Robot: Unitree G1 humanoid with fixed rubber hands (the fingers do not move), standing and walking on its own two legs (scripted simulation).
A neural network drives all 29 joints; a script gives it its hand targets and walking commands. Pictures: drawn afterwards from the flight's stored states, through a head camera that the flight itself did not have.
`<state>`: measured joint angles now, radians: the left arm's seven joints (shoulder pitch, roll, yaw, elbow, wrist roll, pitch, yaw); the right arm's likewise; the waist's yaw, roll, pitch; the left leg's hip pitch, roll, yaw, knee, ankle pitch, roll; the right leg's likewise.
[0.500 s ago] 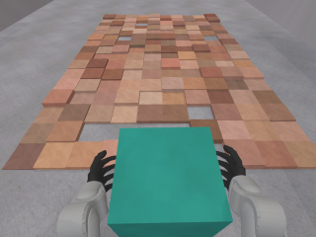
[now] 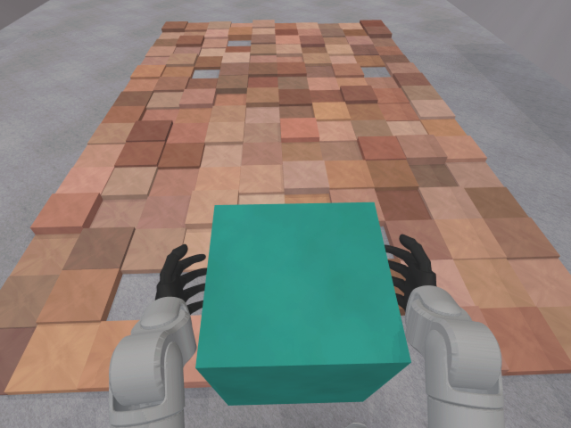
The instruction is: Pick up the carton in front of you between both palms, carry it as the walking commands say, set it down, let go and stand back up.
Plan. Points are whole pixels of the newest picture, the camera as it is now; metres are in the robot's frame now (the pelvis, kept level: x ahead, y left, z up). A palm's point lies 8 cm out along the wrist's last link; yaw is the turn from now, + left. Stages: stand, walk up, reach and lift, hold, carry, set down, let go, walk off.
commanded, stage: carry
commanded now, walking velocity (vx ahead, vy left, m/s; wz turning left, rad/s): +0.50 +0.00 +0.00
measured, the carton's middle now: (295, 312) +0.28 +0.00 +0.03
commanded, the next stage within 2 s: none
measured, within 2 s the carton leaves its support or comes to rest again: neither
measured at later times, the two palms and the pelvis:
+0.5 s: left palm (217, 114) +0.71 +0.14 +0.10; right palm (360, 108) +0.72 -0.17 +0.11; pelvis +0.36 +0.00 -0.01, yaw -1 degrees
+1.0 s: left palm (230, 41) +1.05 +0.14 +0.14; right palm (341, 37) +1.07 -0.17 +0.14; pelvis +0.71 -0.03 -0.01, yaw +0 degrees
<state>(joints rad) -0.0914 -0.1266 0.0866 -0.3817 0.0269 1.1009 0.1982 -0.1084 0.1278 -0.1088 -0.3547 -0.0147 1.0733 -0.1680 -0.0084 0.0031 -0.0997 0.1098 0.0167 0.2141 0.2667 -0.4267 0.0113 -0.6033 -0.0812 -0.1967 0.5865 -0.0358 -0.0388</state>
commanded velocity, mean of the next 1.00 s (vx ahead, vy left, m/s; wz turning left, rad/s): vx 0.50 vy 0.00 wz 0.00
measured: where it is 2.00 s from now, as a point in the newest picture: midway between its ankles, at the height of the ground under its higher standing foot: (288, 208)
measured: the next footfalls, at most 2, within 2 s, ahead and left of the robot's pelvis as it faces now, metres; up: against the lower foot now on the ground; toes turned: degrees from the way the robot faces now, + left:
right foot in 0.04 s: +0.23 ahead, -0.10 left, +0.00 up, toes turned -10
left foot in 0.50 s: +0.54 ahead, +0.08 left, +0.01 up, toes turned +7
